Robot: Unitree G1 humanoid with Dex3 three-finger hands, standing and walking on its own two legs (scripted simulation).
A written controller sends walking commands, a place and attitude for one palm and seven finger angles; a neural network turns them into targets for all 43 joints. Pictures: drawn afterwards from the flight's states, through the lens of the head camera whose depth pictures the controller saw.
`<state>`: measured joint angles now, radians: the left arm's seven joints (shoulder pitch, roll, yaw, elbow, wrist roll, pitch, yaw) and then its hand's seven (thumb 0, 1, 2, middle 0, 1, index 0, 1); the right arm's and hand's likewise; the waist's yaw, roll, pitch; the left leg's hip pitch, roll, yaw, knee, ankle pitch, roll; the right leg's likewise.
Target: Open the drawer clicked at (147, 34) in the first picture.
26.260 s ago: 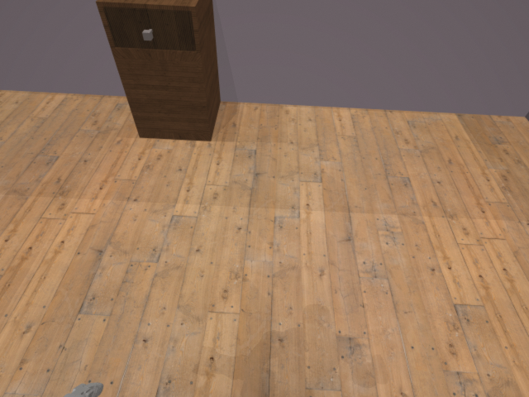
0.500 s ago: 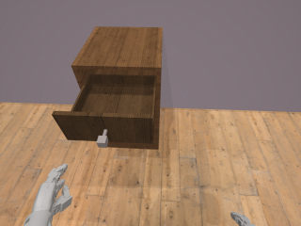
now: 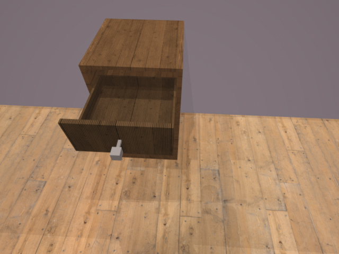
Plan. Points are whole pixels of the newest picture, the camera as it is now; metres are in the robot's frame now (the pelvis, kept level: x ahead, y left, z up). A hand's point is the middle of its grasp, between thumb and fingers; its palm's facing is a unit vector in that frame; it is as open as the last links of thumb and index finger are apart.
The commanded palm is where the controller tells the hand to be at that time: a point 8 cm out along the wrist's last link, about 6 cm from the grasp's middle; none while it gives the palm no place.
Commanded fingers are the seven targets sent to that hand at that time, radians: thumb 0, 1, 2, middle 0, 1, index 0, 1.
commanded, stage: let the arm hang, fingers relaxed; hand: left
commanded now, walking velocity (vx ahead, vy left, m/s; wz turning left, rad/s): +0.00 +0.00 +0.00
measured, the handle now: (117, 149) +0.45 +0.22 -0.14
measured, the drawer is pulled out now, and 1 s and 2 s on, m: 0.30 0.30 0.30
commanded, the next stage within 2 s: look to check the result in 0.46 s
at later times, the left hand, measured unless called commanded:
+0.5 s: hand out of the picture -0.01 +0.14 -0.18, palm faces +0.03 -0.99 -0.17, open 7.4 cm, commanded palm none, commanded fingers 0.00 0.90 0.90 -0.20 -0.30 -0.20 -0.30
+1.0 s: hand out of the picture -0.02 +0.12 -0.17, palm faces +0.03 -0.99 -0.17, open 7.4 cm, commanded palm none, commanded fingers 0.00 0.90 0.90 -0.20 -0.30 -0.20 -0.30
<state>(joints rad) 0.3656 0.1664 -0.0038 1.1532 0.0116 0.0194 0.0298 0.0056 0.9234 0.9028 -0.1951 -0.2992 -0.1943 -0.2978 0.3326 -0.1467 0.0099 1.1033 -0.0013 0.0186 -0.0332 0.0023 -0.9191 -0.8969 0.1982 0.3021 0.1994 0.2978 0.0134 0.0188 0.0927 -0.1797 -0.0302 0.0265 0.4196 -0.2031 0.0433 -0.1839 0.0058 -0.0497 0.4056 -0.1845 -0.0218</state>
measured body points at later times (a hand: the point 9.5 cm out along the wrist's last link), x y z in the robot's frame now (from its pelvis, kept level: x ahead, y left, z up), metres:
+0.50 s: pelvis +0.01 -0.01 +0.00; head +0.02 -0.02 +0.45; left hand -0.01 +0.19 -0.16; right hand -0.03 -0.20 -0.17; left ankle +0.02 +0.09 -0.74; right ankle +0.02 -0.11 -0.74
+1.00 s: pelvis +0.01 -0.03 +0.00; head +0.03 -0.04 +0.45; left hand -0.02 +0.17 -0.16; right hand -0.03 -0.22 -0.17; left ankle +0.02 +0.09 -0.74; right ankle +0.02 -0.11 -0.74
